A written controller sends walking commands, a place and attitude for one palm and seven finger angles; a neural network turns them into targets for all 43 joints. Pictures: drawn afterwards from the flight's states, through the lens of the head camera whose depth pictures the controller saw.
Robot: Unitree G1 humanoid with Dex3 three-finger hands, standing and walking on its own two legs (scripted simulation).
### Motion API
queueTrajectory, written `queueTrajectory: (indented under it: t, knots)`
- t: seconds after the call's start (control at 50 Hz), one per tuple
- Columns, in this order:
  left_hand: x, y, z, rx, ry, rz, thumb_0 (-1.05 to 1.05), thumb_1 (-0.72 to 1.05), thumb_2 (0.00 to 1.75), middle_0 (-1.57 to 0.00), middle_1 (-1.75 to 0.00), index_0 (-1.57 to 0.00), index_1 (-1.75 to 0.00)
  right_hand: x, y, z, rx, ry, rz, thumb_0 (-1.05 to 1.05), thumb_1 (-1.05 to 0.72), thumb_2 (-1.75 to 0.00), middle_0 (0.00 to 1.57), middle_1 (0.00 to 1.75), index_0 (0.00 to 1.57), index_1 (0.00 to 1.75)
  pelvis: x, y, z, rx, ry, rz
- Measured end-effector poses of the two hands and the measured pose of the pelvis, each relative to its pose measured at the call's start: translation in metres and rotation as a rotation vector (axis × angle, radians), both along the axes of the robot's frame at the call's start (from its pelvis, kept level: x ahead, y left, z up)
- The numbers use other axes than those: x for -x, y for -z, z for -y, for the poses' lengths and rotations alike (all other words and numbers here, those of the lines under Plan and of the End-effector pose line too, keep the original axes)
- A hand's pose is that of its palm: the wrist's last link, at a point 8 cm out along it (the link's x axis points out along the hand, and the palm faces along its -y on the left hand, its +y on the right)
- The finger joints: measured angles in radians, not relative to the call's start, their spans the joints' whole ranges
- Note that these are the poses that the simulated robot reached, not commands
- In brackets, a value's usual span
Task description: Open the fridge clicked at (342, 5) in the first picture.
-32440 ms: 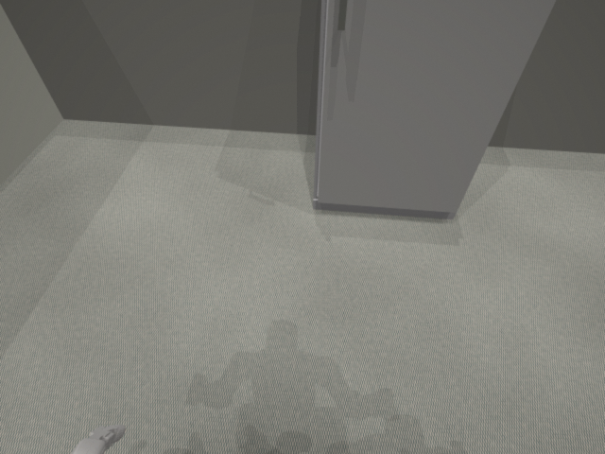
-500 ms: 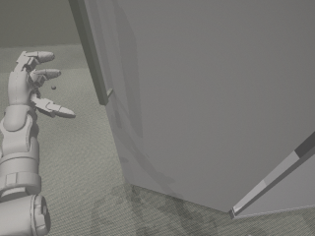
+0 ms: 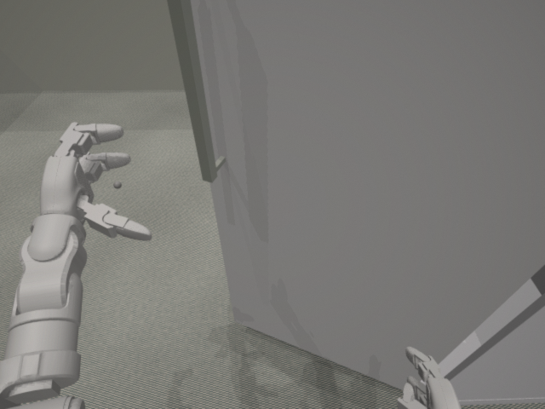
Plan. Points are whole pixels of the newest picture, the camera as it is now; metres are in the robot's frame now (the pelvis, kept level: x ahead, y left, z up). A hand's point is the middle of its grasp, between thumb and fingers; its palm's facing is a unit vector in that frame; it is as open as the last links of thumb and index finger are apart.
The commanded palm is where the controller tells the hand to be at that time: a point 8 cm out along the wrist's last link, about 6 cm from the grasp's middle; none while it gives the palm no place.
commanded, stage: slip the hand off the handle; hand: left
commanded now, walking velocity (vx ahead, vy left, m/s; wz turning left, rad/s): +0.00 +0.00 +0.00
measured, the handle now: (199, 66) +0.50 +0.16 +0.27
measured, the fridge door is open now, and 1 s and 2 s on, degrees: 66 66 66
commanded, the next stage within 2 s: draw the hand back to the body in 0.30 s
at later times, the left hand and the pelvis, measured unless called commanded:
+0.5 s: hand (125, 183) +0.35 +0.25 +0.17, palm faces +0.15 -0.99 -0.06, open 14.7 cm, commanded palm +0.30 +0.29 +0.18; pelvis +0.01 -0.02 +0.00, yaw -1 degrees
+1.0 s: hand (79, 227) +0.27 +0.26 +0.18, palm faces +0.19 -0.97 -0.15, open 14.3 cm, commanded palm +0.22 +0.30 +0.18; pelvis +0.00 +0.00 +0.00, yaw +1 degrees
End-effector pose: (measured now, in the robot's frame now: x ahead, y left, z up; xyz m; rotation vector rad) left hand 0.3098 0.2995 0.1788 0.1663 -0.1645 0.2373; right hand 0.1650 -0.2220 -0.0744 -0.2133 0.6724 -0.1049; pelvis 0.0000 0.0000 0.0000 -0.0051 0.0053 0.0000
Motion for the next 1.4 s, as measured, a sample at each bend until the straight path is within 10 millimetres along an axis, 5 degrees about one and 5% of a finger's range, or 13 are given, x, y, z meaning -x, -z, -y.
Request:
queueTrajectory:
  t: [0.32, 0.52, 0.7, 0.84, 0.94, 1.06, 1.22, 1.4]
  knots:
    - [-0.022, -0.009, 0.012, -0.003, 0.037, 0.005, -0.01, -0.55, 0.20, -0.25, -1.15, -0.25, -1.15, 0.026, 0.015, 0.043, 0.034, 0.077, -0.074, 0.01, -0.90, -0.90, 0.21, 0.30, 0.20, 0.30, -0.004, 0.001, 0.019, -0.006, 0.005, -0.022]
    - [-0.009, 0.007, 0.004, 0.120, 0.127, -0.085, -0.01, -0.55, 0.20, -0.25, -1.15, -0.25, -1.15, 0.025, 0.013, 0.053, 0.034, 0.112, -0.072, 0.01, -0.90, -0.90, 0.21, 0.30, 0.20, 0.30, -0.012, 0.000, 0.021, -0.011, 0.009, -0.003]
    - [0.024, -0.014, -0.005, 0.130, 0.236, -0.065, -0.01, -0.55, 0.20, -0.25, -1.15, -0.25, -1.15, -0.016, -0.016, 0.033, 0.006, 0.049, 0.136, 0.01, -0.90, -0.90, 0.20, 0.30, 0.20, 0.30, -0.012, -0.001, 0.014, -0.007, 0.004, 0.033]
    - [0.052, 0.013, -0.015, 0.161, 0.184, -0.155, -0.01, -0.55, 0.20, -0.25, -1.15, -0.25, -1.15, -0.032, -0.027, 0.006, -0.014, -0.031, 0.188, 0.01, -0.90, -0.90, 0.21, 0.30, 0.20, 0.30, -0.003, -0.001, 0.008, -0.002, -0.009, 0.045]
    - [0.069, 0.011, -0.012, 0.125, 0.192, -0.106, -0.01, -0.51, 0.21, -0.25, -1.13, -0.25, -1.13, -0.032, -0.031, -0.010, -0.009, -0.065, 0.197, 0.01, -0.90, -0.90, 0.21, 0.30, 0.20, 0.30, 0.000, -0.002, 0.004, 0.003, -0.013, 0.061]
    - [0.081, -0.005, -0.014, -0.051, -0.074, 0.027, -0.01, -0.38, 0.28, -0.25, -1.05, -0.25, -1.05, -0.019, -0.023, -0.021, 0.006, -0.101, 0.141, 0.01, -0.90, -0.90, 0.21, 0.30, 0.20, 0.30, 0.004, -0.005, 0.000, 0.005, -0.009, 0.067]
    - [0.101, 0.013, -0.009, -0.127, -0.180, -0.010, -0.01, -0.13, 0.40, -0.24, -0.90, -0.24, -0.90, 0.006, 0.000, -0.014, 0.015, -0.051, -0.009, 0.01, -0.90, -0.90, 0.21, 0.30, 0.20, 0.30, -0.002, -0.007, -0.007, -0.002, 0.009, 0.061]
    - [0.116, -0.007, -0.011, -0.216, -0.229, 0.047, 0.00, 0.19, 0.55, -0.23, -0.71, -0.23, -0.72, -0.002, 0.001, -0.003, 0.026, -0.015, -0.010, 0.01, -0.90, -0.90, 0.21, 0.30, 0.20, 0.30, -0.015, -0.008, -0.007, -0.004, 0.012, 0.076]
